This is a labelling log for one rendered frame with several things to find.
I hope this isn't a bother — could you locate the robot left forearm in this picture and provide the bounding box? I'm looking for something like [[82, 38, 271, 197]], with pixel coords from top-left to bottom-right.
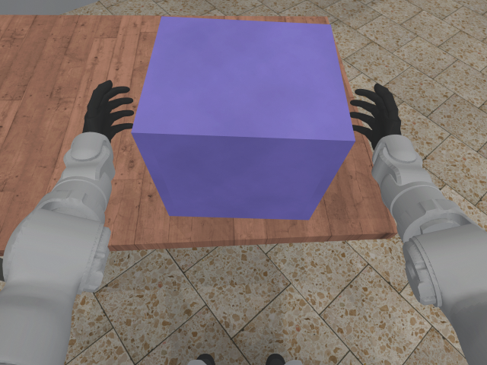
[[2, 132, 116, 282]]

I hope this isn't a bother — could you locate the robot left upper arm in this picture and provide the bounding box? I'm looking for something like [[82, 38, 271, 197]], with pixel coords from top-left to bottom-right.
[[0, 208, 111, 365]]

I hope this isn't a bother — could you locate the carton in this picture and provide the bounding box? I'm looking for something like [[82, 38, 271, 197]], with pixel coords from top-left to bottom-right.
[[131, 16, 355, 220]]

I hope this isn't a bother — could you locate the robot right upper arm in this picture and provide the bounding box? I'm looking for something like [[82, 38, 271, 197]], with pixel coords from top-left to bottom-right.
[[403, 224, 487, 365]]

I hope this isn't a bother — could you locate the right robot hand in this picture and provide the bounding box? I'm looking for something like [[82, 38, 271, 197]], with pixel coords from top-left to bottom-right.
[[350, 84, 401, 149]]

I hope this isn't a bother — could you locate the table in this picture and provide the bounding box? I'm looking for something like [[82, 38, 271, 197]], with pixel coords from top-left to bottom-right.
[[0, 14, 398, 281]]

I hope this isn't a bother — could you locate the left robot hand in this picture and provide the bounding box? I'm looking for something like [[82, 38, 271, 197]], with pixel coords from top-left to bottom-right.
[[82, 80, 134, 143]]

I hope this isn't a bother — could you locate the robot right forearm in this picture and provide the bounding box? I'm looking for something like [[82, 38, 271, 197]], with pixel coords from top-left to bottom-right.
[[371, 135, 487, 244]]

